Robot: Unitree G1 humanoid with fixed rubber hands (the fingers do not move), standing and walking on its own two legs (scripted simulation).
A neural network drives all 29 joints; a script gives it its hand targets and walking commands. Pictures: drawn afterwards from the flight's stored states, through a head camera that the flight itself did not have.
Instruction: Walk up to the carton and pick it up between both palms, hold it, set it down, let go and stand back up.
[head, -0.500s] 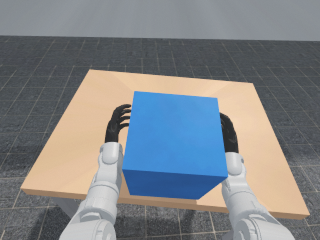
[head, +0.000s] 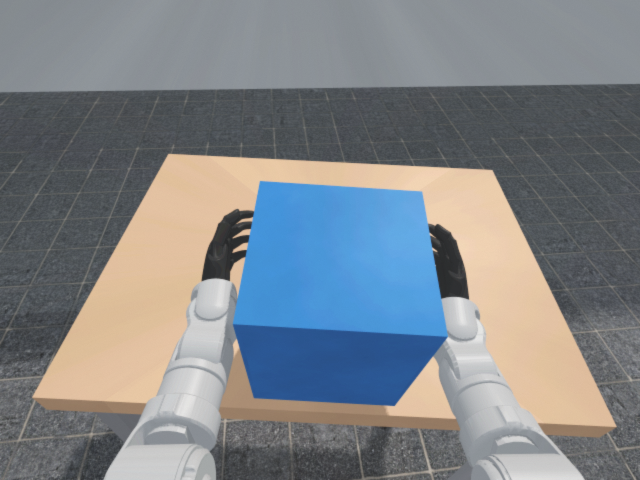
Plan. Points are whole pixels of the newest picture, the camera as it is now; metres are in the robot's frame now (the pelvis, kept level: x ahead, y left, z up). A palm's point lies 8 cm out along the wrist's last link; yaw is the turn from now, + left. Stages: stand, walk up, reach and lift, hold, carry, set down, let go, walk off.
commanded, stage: reach and lift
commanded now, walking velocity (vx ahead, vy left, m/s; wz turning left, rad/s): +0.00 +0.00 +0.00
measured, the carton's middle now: (332, 301) +0.37 +0.01 +0.04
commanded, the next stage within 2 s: hold in 1.80 s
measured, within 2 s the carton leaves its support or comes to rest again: neither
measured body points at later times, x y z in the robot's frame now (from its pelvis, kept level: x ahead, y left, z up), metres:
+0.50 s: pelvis -0.01 +0.02 +0.00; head -0.05 +0.05 +0.45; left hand +0.37 +0.17 +0.18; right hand +0.36 -0.13 +0.15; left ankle -0.02 +0.13 -0.75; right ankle +0.01 -0.11 -0.75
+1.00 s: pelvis -0.02 +0.01 +0.00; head -0.06 +0.04 +0.45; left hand +0.37 +0.16 +0.20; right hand +0.36 -0.14 +0.18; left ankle -0.02 +0.13 -0.75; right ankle +0.01 -0.11 -0.75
